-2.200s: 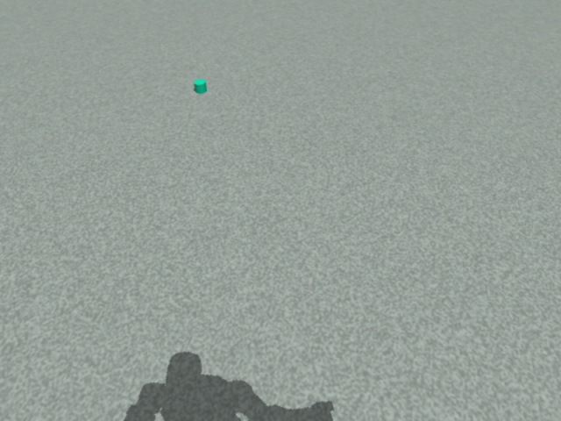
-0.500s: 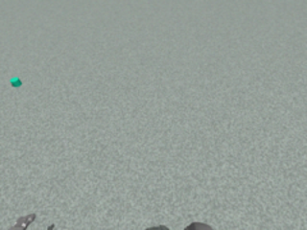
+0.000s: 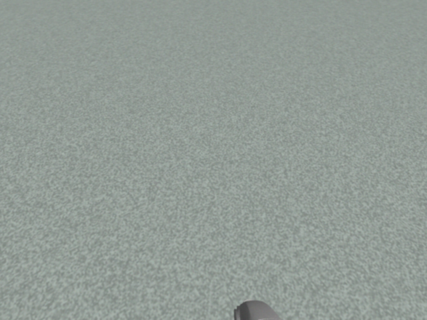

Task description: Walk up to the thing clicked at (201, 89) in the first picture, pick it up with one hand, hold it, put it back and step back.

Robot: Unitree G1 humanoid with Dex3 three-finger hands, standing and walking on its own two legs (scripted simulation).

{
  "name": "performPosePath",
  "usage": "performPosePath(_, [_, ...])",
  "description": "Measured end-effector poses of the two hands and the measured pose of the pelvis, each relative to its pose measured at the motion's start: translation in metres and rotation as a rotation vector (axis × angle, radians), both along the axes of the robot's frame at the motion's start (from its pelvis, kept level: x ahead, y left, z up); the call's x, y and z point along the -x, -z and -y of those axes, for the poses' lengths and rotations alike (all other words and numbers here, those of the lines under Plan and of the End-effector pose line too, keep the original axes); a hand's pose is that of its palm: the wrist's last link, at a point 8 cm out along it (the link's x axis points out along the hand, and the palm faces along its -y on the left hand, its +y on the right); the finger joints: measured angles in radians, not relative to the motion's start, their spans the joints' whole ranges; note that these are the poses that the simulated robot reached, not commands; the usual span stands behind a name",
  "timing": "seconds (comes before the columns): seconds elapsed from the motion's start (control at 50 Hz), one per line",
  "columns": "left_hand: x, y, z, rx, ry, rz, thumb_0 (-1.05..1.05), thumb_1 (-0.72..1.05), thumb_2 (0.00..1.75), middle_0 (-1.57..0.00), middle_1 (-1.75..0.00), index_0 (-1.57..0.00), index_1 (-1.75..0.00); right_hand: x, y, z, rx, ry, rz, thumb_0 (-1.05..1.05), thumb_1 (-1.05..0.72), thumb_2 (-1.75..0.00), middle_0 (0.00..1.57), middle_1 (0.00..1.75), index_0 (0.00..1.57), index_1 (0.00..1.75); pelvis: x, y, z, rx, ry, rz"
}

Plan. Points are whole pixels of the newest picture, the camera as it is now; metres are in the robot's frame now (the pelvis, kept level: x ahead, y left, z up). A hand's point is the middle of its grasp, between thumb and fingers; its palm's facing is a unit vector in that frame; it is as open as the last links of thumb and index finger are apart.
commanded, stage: walk up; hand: left
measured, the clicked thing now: out of the picture +1.04 +1.52 -0.73
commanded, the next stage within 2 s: none
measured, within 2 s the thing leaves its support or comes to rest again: neither
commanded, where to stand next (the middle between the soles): +0.60 +1.57 m, yaw -39 degrees
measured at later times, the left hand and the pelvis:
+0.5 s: hand out of the picture +0.26 +0.49 -0.12, palm faces -0.15 -0.79 -0.59, open 7.4 cm; pelvis +0.15 +0.18 -0.02, yaw -10 degrees
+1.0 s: hand out of the picture +0.42 +0.62 -0.11, palm faces -0.22 -0.77 -0.61, open 7.4 cm; pelvis +0.27 +0.33 -0.02, yaw -14 degrees
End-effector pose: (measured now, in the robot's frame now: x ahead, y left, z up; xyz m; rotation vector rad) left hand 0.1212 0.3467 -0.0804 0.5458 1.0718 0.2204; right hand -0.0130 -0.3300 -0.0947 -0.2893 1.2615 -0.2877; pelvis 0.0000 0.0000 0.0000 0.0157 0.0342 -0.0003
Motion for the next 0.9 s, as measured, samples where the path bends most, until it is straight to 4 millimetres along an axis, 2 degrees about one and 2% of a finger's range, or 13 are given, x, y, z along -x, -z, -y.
performPosePath(0.08, [-0.055, -0.009, 0.001, 0.006, 0.089, -0.011, 0.01, 0.91, 0.90, -0.20, -0.30, -0.20, -0.30, 0.022, 0.005, -0.025, -0.018, 0.089, -0.068, 0.01, -0.90, -0.90, 0.21, 0.30, 0.20, 0.30, -0.025, -0.005, -0.023, -0.003, 0.034, -0.005])
performPosePath(0.12, [-0.081, -0.011, 0.001, 0.004, 0.124, 0.009, 0.01, 0.91, 0.90, -0.20, -0.30, -0.20, -0.30, 0.022, 0.013, -0.036, -0.033, 0.123, -0.085, 0.01, -0.90, -0.90, 0.21, 0.30, 0.20, 0.30, -0.038, -0.001, -0.032, -0.004, 0.052, 0.000])
performPosePath(0.16, [-0.103, -0.009, -0.003, -0.008, 0.143, 0.057, 0.01, 0.90, 0.90, -0.20, -0.30, -0.21, -0.30, 0.012, 0.026, -0.045, -0.047, 0.135, -0.085, 0.01, -0.90, -0.90, 0.21, 0.30, 0.20, 0.30, -0.050, 0.008, -0.038, 0.002, 0.074, 0.008])
performPosePath(0.22, [-0.118, -0.010, -0.016, -0.017, 0.128, 0.105, 0.00, 0.90, 0.90, -0.21, -0.30, -0.21, -0.30, -0.024, 0.037, -0.065, -0.064, 0.108, -0.058, 0.01, -0.90, -0.90, 0.21, 0.30, 0.20, 0.30, -0.063, 0.012, -0.052, 0.042, 0.084, 0.023])
performPosePath(0.34, [-0.119, -0.021, -0.065, -0.038, 0.094, 0.068, 0.00, 0.90, 0.90, -0.21, -0.30, -0.21, -0.30, -0.126, 0.034, -0.100, -0.091, 0.035, 0.117, 0.01, -0.90, -0.90, 0.21, 0.30, 0.20, 0.30, -0.097, 0.006, -0.095, 0.059, 0.119, 0.043])
performPosePath(0.44, [-0.125, -0.018, -0.129, -0.070, 0.070, 0.013, 0.00, 0.90, 0.90, -0.21, -0.30, -0.21, -0.30, -0.198, 0.021, -0.132, -0.071, -0.010, 0.208, 0.00, -0.90, -0.90, 0.21, 0.30, 0.20, 0.30, -0.129, 0.010, -0.142, 0.058, 0.150, 0.036])
performPosePath(0.52, [-0.144, -0.001, -0.194, -0.099, 0.055, -0.043, 0.00, 0.90, 0.90, -0.21, -0.30, -0.21, -0.30, -0.240, 0.016, -0.164, -0.006, -0.019, 0.243, 0.00, -0.90, -0.90, 0.21, 0.30, 0.20, 0.30, -0.160, 0.024, -0.190, 0.055, 0.170, 0.017])
performPosePath(0.56, [-0.158, 0.009, -0.221, -0.120, 0.042, -0.084, 0.01, 0.90, 0.90, -0.21, -0.30, -0.21, -0.30, -0.248, 0.014, -0.184, 0.020, -0.005, 0.247, 0.00, -0.91, -0.90, 0.21, 0.30, 0.20, 0.30, -0.171, 0.028, -0.208, 0.028, 0.190, 0.019])
performPosePath(0.6, [-0.173, 0.013, -0.233, -0.121, 0.041, -0.115, 0.01, 0.90, 0.90, -0.20, -0.30, -0.21, -0.30, -0.246, 0.011, -0.205, 0.021, 0.021, 0.229, 0.00, -0.91, -0.90, 0.21, 0.30, 0.20, 0.30, -0.181, 0.023, -0.221, 0.030, 0.209, 0.014])
performPosePath(0.68, [-0.209, 0.014, -0.236, -0.071, 0.096, -0.134, 0.01, 0.91, 0.90, -0.20, -0.30, -0.20, -0.30, -0.232, 0.006, -0.239, 0.014, 0.083, 0.156, 0.00, -0.90, -0.90, 0.21, 0.30, 0.20, 0.30, -0.203, 0.011, -0.242, 0.019, 0.231, 0.014])
performPosePath(0.78, [-0.254, 0.011, -0.233, -0.038, 0.175, -0.114, 0.01, 0.91, 0.90, -0.20, -0.30, -0.21, -0.30, -0.220, 0.020, -0.267, -0.001, 0.154, 0.095, 0.00, -0.90, -0.90, 0.21, 0.30, 0.20, 0.30, -0.233, 0.011, -0.268, 0.007, 0.251, 0.027])
performPosePath(0.84, [-0.276, 0.012, -0.242, -0.051, 0.207, -0.047, 0.00, 0.90, 0.90, -0.21, -0.30, -0.21, -0.30, -0.230, 0.039, -0.279, -0.015, 0.164, 0.080, 0.00, -0.90, -0.90, 0.21, 0.30, 0.20, 0.30, -0.248, 0.023, -0.281, 0.018, 0.260, 0.037])
performPosePath(0.9, [-0.286, 0.004, -0.261, -0.064, 0.189, 0.004, 0.00, 0.90, 0.90, -0.21, -0.30, -0.21, -0.30, -0.252, 0.049, -0.299, -0.033, 0.144, 0.072, 0.01, -0.90, -0.90, 0.21, 0.30, 0.20, 0.30, -0.258, 0.025, -0.299, 0.054, 0.245, 0.045])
